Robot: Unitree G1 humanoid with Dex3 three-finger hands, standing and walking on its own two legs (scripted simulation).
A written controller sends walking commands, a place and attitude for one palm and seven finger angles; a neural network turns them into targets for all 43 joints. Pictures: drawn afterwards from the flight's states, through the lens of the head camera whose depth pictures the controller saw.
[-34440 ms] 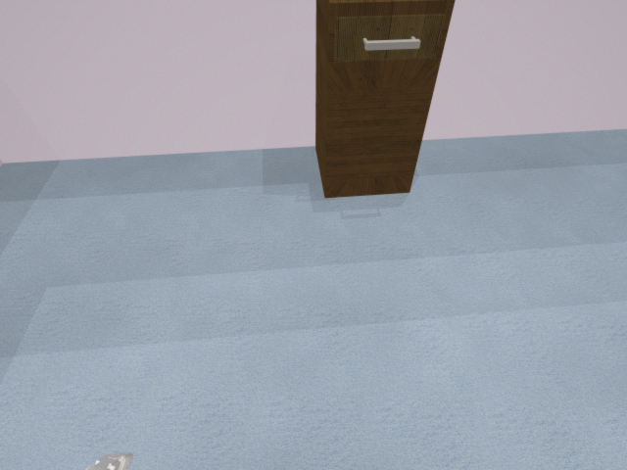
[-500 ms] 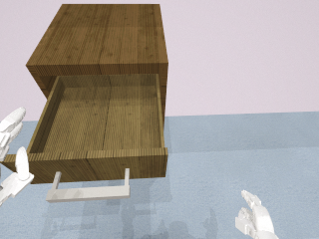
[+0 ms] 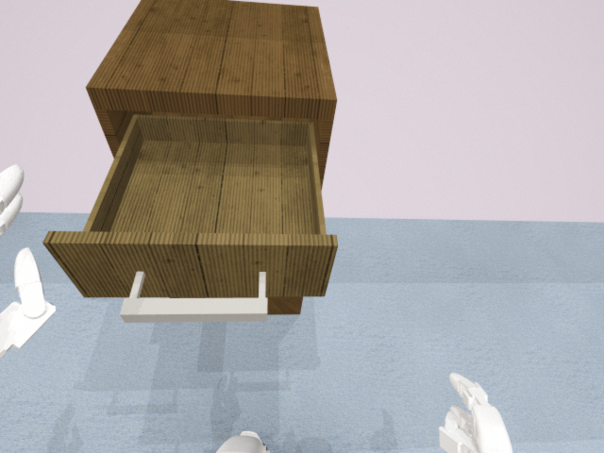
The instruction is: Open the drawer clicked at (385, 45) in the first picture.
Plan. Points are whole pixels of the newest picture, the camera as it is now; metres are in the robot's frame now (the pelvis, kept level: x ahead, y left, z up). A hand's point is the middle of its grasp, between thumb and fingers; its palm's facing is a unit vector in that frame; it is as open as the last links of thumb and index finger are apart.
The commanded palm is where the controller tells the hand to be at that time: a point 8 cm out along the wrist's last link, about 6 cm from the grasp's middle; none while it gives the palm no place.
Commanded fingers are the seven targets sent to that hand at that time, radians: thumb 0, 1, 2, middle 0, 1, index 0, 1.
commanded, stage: step back with the hand held close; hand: left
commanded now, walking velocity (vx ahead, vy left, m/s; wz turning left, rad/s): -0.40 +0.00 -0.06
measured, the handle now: (199, 294) +0.32 +0.17 -0.01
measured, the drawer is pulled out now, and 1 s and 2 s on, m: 0.30 0.30 0.30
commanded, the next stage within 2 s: stop stepping back and stand still in 0.24 s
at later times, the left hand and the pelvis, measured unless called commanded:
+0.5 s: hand (46, 426) +0.12 +0.21 +0.16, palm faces +0.28 -0.83 -0.48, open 7.4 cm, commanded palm +0.05 +0.25 +0.19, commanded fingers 0.00 0.90 0.90 -0.20 -0.30 -0.20 -0.30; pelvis -0.09 -0.02 +0.01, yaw -2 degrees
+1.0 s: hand out of the picture +0.04 +0.17 +0.16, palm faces +0.37 -0.85 -0.39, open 7.4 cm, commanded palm -0.01 +0.22 +0.19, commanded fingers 0.00 0.90 0.90 -0.20 -0.30 -0.20 -0.30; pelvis -0.14 -0.06 +0.02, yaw +1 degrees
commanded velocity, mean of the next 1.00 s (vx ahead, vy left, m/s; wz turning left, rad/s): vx -0.03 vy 0.05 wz -0.01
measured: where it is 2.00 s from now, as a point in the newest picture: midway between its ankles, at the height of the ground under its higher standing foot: outside the picture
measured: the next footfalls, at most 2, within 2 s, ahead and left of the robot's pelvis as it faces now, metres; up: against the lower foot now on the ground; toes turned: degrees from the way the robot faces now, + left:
right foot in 0.22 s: -0.12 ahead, -0.13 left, +0.00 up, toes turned -4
left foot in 0.44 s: -0.03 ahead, +0.03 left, +0.00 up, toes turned +0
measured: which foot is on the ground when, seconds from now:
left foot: down 0.00-0.24, up 0.26-0.42, down 0.44-0.78, up 0.80-1.00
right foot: up 0.00-0.20, down 0.22-0.44, up 0.46-0.74, down 0.76-1.00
